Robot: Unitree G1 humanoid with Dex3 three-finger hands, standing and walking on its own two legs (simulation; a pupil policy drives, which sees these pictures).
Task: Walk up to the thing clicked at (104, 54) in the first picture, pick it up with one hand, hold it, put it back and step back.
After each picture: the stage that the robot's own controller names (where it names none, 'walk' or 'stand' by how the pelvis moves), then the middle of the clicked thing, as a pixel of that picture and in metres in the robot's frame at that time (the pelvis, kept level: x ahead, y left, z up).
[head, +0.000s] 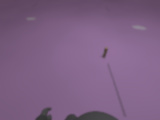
stand; (105, 52) +1.37 -0.28 -0.66
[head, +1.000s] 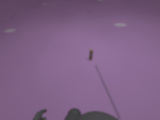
walk; (90, 54) +1.28 +0.09 -0.63
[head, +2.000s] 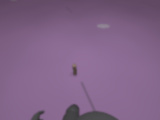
walk; (74, 69) +0.79 +0.29 -0.64
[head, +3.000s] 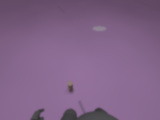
walk; (70, 86) +0.48 +0.23 -0.63
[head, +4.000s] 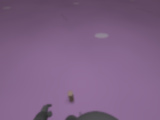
stand; (71, 96) +0.39 +0.23 -0.65
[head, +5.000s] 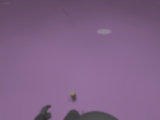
stand; (73, 95) +0.37 +0.21 -0.65
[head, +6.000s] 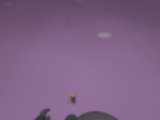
stand; (73, 97) +0.37 +0.19 -0.66
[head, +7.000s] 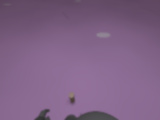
stand; (72, 97) +0.37 +0.20 -0.66
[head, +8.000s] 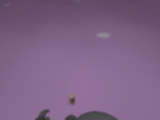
stand; (72, 98) +0.36 +0.20 -0.66
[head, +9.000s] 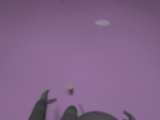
go down; (70, 89) +0.38 +0.21 -0.63
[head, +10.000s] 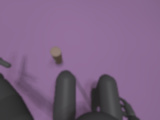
go down; (57, 56) +0.43 +0.26 -0.23
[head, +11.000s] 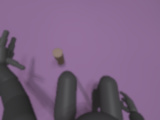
close in; (59, 57) +0.44 +0.25 -0.24
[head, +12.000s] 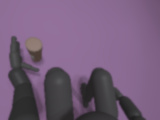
close in; (35, 52) +0.42 +0.29 -0.15
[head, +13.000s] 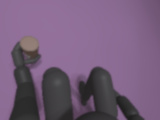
lift; (31, 51) +0.41 +0.30 -0.16
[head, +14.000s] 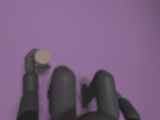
lift; (42, 61) +0.33 +0.28 -0.15
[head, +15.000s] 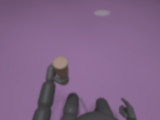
lift; (62, 73) +0.32 +0.18 +0.04
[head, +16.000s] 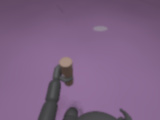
hold; (67, 73) +0.33 +0.16 +0.04
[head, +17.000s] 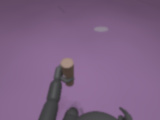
hold; (68, 74) +0.32 +0.16 +0.04
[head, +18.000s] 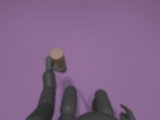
crouch; (60, 62) +0.40 +0.21 -0.03
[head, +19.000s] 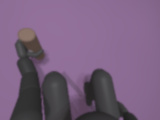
lower; (34, 47) +0.46 +0.29 -0.13
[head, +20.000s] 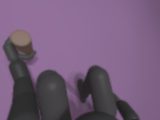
lower; (25, 48) +0.43 +0.30 -0.16
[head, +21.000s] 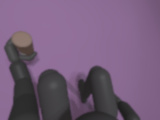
lower; (26, 49) +0.42 +0.30 -0.16
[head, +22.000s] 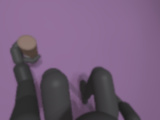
lower; (30, 52) +0.40 +0.30 -0.16
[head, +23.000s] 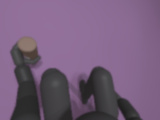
lower; (31, 53) +0.40 +0.29 -0.16
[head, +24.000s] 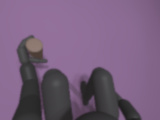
open; (36, 53) +0.41 +0.28 -0.17
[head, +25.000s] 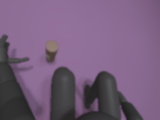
stand; (51, 53) +0.42 +0.26 -0.18
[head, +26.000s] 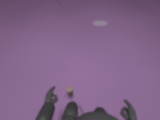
stand; (70, 91) +0.36 +0.19 -0.56
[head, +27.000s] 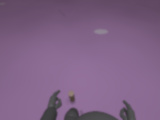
stand; (71, 96) +0.37 +0.20 -0.60
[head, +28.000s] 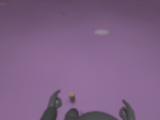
stand; (72, 96) +0.37 +0.20 -0.60
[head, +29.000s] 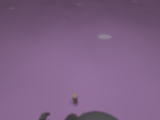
stand; (75, 98) +0.38 +0.18 -0.65
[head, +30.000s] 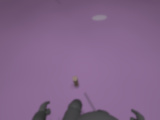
walk; (75, 81) +0.48 +0.20 -0.62
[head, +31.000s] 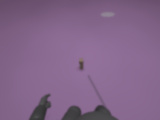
walk; (81, 64) +0.79 +0.16 -0.62
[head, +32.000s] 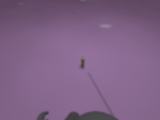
stand; (82, 62) +1.03 +0.18 -0.64
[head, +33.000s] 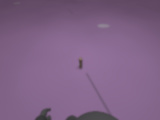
stand; (80, 63) +1.01 +0.20 -0.66
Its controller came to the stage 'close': yes
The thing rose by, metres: 0.68
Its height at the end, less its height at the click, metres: +0.00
